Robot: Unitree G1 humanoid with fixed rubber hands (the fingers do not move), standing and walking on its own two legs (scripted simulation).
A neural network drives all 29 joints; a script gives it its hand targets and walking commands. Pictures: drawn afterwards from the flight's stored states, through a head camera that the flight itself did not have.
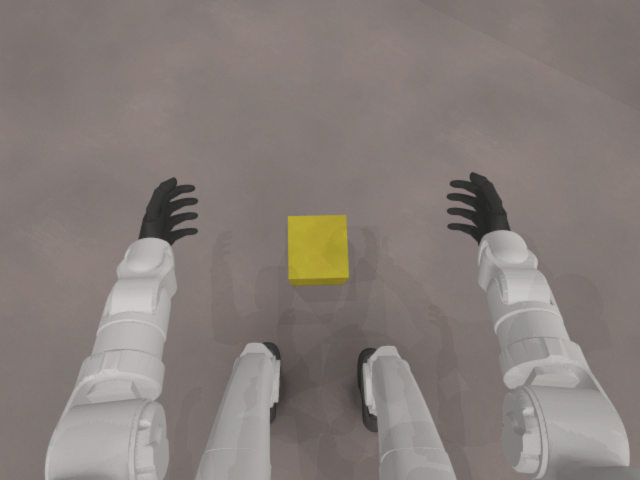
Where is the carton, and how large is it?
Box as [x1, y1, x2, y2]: [288, 215, 348, 285]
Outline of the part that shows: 345,215 288,216 288,278 291,285 342,284 348,277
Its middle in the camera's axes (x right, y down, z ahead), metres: -0.01 +0.05 +1.01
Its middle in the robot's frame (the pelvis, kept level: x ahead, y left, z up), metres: +0.46 +0.00 -0.61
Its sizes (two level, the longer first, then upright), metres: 0.156 0.145 0.166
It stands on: the floor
